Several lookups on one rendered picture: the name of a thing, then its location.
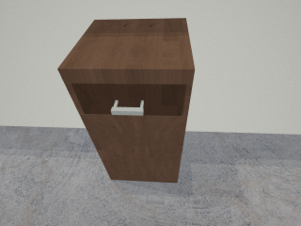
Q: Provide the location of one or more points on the cabinet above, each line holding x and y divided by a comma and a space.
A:
143, 148

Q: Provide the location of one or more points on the drawer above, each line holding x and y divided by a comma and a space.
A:
159, 99

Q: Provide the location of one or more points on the handle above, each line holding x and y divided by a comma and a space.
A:
127, 111

